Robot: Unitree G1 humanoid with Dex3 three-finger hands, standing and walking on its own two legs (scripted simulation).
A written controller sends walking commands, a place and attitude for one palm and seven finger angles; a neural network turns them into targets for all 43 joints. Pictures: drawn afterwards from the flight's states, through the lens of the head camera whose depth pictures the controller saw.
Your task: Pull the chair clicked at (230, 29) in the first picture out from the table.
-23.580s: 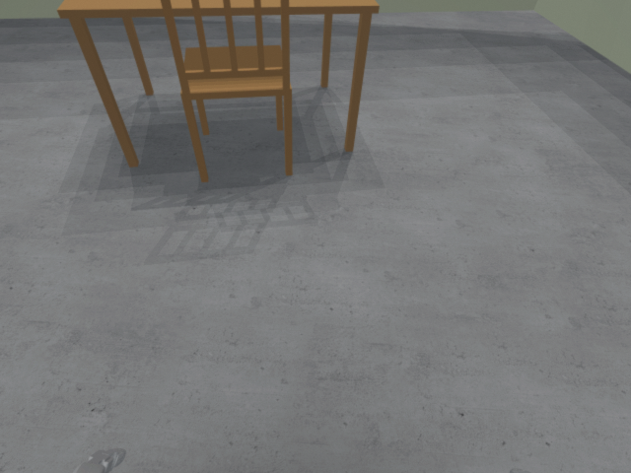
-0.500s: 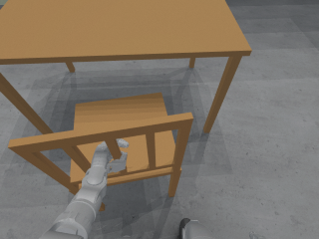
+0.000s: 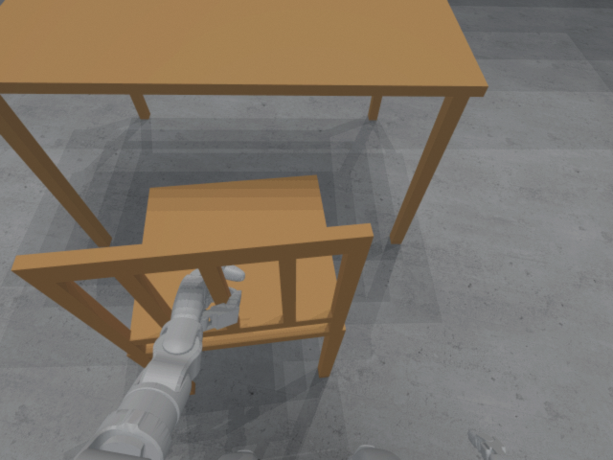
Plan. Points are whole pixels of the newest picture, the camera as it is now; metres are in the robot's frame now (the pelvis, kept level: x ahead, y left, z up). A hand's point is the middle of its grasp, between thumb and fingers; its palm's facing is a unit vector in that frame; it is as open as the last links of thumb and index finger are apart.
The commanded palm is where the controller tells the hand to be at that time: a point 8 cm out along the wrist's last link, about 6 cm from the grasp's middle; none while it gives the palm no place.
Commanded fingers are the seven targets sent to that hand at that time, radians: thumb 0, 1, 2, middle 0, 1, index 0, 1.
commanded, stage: step backward, pulling the chair out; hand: left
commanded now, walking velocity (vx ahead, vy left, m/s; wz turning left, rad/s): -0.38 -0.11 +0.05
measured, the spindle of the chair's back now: (222, 298) +0.35 +0.14 -0.10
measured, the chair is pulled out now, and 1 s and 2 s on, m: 0.35 0.56 0.62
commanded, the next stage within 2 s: stop walking, hand still on the chair in 0.82 s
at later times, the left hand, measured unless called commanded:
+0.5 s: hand (233, 366) +0.24 +0.11 -0.07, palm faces -0.06 -0.98 -0.17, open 5.5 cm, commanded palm +0.22 +0.16 -0.07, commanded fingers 0.00 0.90 0.90 -0.50 -1.45 -0.50 -1.45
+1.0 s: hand out of the picture +0.12 +0.10 -0.07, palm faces -0.01 -0.99 -0.17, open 5.6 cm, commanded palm +0.10 +0.15 -0.05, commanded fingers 0.00 0.90 0.90 -0.50 -1.45 -0.50 -1.45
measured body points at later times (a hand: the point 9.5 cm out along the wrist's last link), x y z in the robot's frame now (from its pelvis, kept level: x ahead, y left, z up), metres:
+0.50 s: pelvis -0.10 -0.01 +0.00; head -0.01 +0.00 +0.44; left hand +0.24 +0.16 -0.06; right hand +0.02 -0.28 -0.11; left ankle -0.08 +0.13 -0.73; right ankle -0.05 -0.13 -0.73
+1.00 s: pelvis -0.21 -0.03 +0.00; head -0.15 -0.03 +0.44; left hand +0.12 +0.15 -0.05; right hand -0.10 -0.28 -0.13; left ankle -0.19 +0.11 -0.73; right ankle -0.13 -0.14 -0.73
